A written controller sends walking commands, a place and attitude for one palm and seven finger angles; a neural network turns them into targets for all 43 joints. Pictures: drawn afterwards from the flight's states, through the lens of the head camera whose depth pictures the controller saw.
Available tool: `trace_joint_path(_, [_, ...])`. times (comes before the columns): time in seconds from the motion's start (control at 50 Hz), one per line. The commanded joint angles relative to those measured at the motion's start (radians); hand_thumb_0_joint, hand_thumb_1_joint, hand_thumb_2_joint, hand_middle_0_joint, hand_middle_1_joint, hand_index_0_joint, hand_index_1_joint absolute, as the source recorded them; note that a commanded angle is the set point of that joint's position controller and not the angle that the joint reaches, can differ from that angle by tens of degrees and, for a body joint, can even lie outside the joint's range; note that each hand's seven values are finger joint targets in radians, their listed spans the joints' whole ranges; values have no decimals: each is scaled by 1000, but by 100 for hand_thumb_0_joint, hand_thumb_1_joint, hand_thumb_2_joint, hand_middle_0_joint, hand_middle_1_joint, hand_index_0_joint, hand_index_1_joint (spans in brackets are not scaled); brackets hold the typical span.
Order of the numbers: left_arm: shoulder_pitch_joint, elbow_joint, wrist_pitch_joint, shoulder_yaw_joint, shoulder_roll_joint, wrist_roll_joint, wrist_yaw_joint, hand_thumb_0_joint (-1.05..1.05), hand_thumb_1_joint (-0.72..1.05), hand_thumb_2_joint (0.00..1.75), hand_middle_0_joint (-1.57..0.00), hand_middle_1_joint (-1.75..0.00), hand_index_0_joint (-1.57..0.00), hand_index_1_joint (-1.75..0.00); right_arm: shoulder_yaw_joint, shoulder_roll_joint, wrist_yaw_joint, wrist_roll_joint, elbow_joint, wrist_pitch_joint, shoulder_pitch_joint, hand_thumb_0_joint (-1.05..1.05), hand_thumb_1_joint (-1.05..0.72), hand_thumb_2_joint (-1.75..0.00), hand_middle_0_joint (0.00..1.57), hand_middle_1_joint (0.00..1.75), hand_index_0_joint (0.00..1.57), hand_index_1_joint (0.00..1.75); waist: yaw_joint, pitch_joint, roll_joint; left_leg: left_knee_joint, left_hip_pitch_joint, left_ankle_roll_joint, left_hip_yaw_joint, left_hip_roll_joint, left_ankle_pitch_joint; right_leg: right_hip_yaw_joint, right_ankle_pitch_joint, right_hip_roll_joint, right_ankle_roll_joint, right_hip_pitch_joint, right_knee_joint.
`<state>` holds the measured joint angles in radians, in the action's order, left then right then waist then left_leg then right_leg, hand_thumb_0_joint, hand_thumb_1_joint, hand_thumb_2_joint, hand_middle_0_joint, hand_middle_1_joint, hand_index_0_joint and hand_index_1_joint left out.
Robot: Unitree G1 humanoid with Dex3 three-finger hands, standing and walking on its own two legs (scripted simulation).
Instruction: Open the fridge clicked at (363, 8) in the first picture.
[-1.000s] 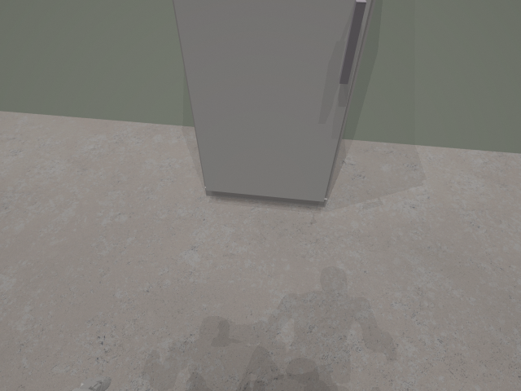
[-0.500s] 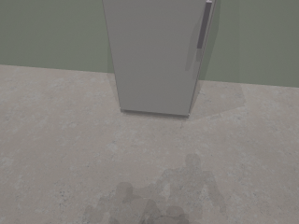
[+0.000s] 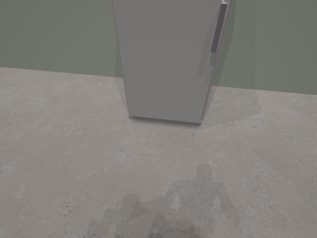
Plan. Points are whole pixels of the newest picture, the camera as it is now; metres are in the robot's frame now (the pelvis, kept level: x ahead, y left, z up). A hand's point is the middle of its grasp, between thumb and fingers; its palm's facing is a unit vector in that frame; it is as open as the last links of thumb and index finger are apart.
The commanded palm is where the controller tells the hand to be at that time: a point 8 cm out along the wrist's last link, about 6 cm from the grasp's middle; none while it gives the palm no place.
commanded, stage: look at it before walking up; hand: right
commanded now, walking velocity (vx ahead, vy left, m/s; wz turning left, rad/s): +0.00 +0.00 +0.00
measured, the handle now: (217, 27) +1.07 -0.24 +0.09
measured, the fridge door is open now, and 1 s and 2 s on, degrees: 0 0 0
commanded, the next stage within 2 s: walk to a spot facing it in 0.44 s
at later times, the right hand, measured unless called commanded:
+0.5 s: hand out of the picture +0.07 -0.25 -0.16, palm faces -0.02 +0.94 -0.33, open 7.4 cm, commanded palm none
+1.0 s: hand out of the picture +0.08 -0.21 -0.19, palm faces +0.00 +0.99 -0.12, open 7.4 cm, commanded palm none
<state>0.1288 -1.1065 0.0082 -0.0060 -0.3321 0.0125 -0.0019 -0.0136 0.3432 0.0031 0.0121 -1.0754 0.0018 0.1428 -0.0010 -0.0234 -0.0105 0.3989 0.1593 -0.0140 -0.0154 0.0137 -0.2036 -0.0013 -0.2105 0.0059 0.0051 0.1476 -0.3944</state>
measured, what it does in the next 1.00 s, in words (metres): walks ahead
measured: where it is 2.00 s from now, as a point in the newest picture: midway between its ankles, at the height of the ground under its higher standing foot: (166, 204)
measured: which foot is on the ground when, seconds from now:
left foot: down 0.00-0.84, up 0.86-1.00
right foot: down 0.00-1.00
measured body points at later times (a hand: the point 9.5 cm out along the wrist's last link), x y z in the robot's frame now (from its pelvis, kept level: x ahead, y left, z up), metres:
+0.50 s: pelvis +0.00 +0.00 +0.00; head +0.01 +0.00 +0.45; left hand +0.09 +0.30 -0.13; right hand +0.07 -0.30 -0.13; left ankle +0.01 +0.13 -0.74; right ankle +0.00 -0.12 -0.74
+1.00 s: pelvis +0.10 -0.03 +0.00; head +0.11 -0.06 +0.44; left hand +0.02 +0.18 -0.15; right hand +0.08 -0.26 -0.18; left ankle +0.09 +0.10 -0.67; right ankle +0.01 -0.11 -0.74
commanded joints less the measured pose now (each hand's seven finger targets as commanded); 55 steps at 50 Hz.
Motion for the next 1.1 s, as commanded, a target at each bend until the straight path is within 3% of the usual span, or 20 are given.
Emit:
trace_joint_path(0.0, [-55, 64, 24, 47, -208, -4, 10, 0, 90, 90, -20, -30, -20, -30, 46, 202, 10, 0, 62, -29, -45, 0, -90, -90, 20, 30, 20, 30, 2, 33, 0, -77, 12, 43, -100, 106, 51, 108, 86, -116, 26, 7, 78])
trace_joint_path(0.28, [-58, 63, 27, 45, -212, -7, 12, 0, 90, 90, -20, -30, -20, -30, 46, 202, 10, 0, 58, -30, -41, 0, -90, -90, 20, 30, 20, 30, 0, 55, 5, -74, -16, 41, -89, 105, 122, 108, 147, -123, 25, -16, 77])
trace_joint_path(0.52, [-60, 60, 26, 44, -216, -7, 12, 0, 90, 90, -20, -30, -20, -30, 44, 204, 9, 0, 53, -28, -41, 0, -90, -90, 20, 30, 20, 30, 1, 51, 14, -84, -18, 38, -87, 105, 103, 110, 131, -123, 25, -22, 94])
trace_joint_path(0.56, [4, 30, 6, 11, -82, 3, 5, 0, 90, 90, -20, -30, -20, -30, 17, 76, 13, 1, 19, -8, 43, 0, -90, -90, 20, 30, 20, 30, -3, 62, 2, -79, -17, 20, -79, 99, -77, 85, -19, -109, 8, -13, 71])
trace_joint_path(0.62, [40, 37, -7, 18, -73, 12, -1, 0, 90, 90, -20, -30, -20, -30, 31, 94, 1, 11, 19, 3, 101, 0, -90, -90, 20, 30, 20, 30, -16, -63, -56, -123, 46, 48, -146, 106, -388, 72, -314, -66, 15, 140, 18])
trace_joint_path(0.66, [59, 54, -3, 20, -52, 13, -1, 0, 90, 90, -20, -30, -20, -30, 47, 107, -2, 11, 24, 1, 152, 0, -90, -90, 20, 30, 20, 30, -25, -106, -125, -166, 35, 95, -230, 161, -469, 16, -292, -27, 10, 229, -106])
trace_joint_path(0.7, [75, 73, 7, 26, -30, 11, -1, 0, 90, 90, -20, -30, -20, -30, 63, 117, 2, 7, 28, -12, 202, 0, -90, -90, 20, 30, 20, 30, -27, -84, -164, -204, -8, 151, -312, 241, -468, -31, -226, -30, 10, 266, -235])
trace_joint_path(0.74, [112, 79, 20, 33, -13, 7, -3, 0, 90, 90, -20, -30, -20, -30, 72, 105, 4, 8, 40, -24, 190, 0, -90, -90, 20, 30, 20, 30, -2, -87, -119, -166, 31, 171, -274, 258, -379, -44, -210, -58, 12, 218, -202])
trace_joint_path(0.76, [156, 67, 27, 34, -2, 5, -4, 0, 90, 90, -20, -30, -20, -30, 72, 87, 2, 7, 47, -24, 171, 0, -90, -90, 20, 30, 20, 30, 22, -90, -81, -114, 108, 154, -207, 225, -341, -53, -187, -57, 17, 114, -127])
trace_joint_path(0.78, [223, 44, 32, 39, 1, 4, -2, 0, 90, 90, -20, -30, -20, -30, 68, 58, -2, 5, 57, -23, 146, 0, -90, -90, 20, 30, 20, 30, 53, -88, -11, -22, 197, 121, -120, 150, -311, -20, -186, -65, 28, -2, -59])
trace_joint_path(0.8, [324, 13, 37, 53, -44, 11, 2, 0, 90, 90, -20, -30, -20, -30, 63, 3, -6, 5, 74, -20, 120, 0, -90, -90, 20, 30, 20, 30, 87, -116, 172, 201, 337, 70, -4, 44, -286, 176, -253, -179, 77, -96, 63])
trace_joint_path(0.82, [449, -22, 45, 72, -101, 19, 12, 0, 90, 90, -20, -30, -20, -30, 50, -45, -6, 8, 109, -26, 56, 0, -90, -90, 20, 30, 20, 30, 129, -139, 351, 492, 511, 27, 126, -38, -332, 450, -260, -356, 155, -176, 225])
trace_joint_path(0.84, [486, -31, 49, 62, -69, 15, 25, 0, 90, 90, -20, -30, -20, -30, 55, -30, -1, 14, 143, -37, -1, 0, -90, -90, 20, 30, 20, 30, 126, -183, 243, 634, 611, 37, 27, 17, -326, 513, -121, -406, 209, -194, 237])
trace_joint_path(0.86, [468, -28, 55, 52, -31, 10, 31, 0, 90, 90, -20, -30, -20, -30, 59, -42, -7, 13, 131, -46, -5, 0, -90, -90, 20, 30, 20, 30, 102, -184, 121, 701, 638, 42, 7, 56, -267, 455, 39, -395, 228, -214, 202])
trace_joint_path(0.88, [448, -19, 66, 48, -1, 7, 33, 0, 90, 90, -20, -30, -20, -30, 60, -45, -15, 12, 118, -52, 12, 0, -90, -90, 20, 30, 20, 30, 84, -148, 65, 720, 632, 36, 6, 81, -228, 385, 182, -381, 229, -233, 179])
trace_joint_path(0.92, [414, -19, 80, 44, 26, 6, 40, 0, 90, 90, -20, -30, -20, -30, 61, -89, -22, 11, 97, -42, 53, 0, -90, -90, 20, 30, 20, 30, 44, -116, 103, 715, 577, 18, 26, 100, -166, 227, 290, -326, 202, -213, 179])
trace_joint_path(0.96, [423, -31, 89, 42, 54, 2, 44, 0, 90, 90, -20, -30, -20, -30, 59, -113, -28, 11, 93, -29, 51, 0, -90, -90, 20, 30, 20, 30, 33, -127, 118, 670, 566, 8, 55, 103, -94, 134, 304, -285, 182, -188, 204])
trace_joint_path(1.0, [450, -50, 92, 40, 75, 4, 49, 0, 90, 90, -20, -30, -20, -30, 59, -134, -33, 11, 113, -27, 0, 0, -90, -90, 20, 30, 20, 30, 38, -140, 105, 565, 553, 12, 85, 98, -46, 84, 350, -259, 162, -177, 213])
trace_joint_path(1.04, [457, -63, 91, 39, 83, 6, 50, 0, 90, 90, -20, -30, -20, -30, 56, -155, -35, 6, 129, -28, -47, 0, -90, -90, 20, 30, 20, 30, 42, -153, 129, 408, 484, 20, 130, 78, -2, 20, 408, -236, 146, -155, 213])
trace_joint_path(1.08, [462, -78, 86, 44, 81, 8, 48, 0, 90, 90, -20, -30, -20, -30, 57, -157, -33, 2, 133, -30, -68, 0, -90, -90, 20, 30, 20, 30, 44, -148, 140, 328, 385, 37, 151, 48, 22, -5, 448, -241, 141, -131, 204])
